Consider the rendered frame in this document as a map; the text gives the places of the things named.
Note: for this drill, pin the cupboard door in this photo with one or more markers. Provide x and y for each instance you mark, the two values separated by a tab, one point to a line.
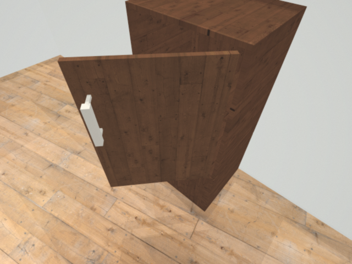
161	114

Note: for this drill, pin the handle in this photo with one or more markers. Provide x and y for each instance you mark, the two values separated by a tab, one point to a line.
91	122

